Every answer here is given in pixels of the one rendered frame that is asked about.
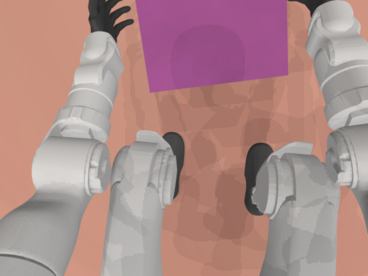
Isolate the robot left hand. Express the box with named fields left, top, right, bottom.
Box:
left=88, top=0, right=134, bottom=43

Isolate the right robot upper arm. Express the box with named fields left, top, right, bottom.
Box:
left=325, top=124, right=368, bottom=234

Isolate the robot right hand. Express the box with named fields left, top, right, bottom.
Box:
left=288, top=0, right=334, bottom=17

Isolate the carton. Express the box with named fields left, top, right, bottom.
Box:
left=135, top=0, right=288, bottom=93

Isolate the robot shin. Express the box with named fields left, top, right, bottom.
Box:
left=110, top=130, right=174, bottom=189
left=251, top=141, right=340, bottom=214

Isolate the left robot shin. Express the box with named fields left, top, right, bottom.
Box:
left=110, top=130, right=174, bottom=189

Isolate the right robot shin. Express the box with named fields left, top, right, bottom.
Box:
left=251, top=141, right=340, bottom=214

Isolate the left robot upper arm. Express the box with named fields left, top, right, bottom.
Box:
left=0, top=136, right=112, bottom=276

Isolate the right robot forearm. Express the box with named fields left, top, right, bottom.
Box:
left=305, top=0, right=368, bottom=130

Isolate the left robot forearm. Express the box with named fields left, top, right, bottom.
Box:
left=32, top=31, right=124, bottom=186

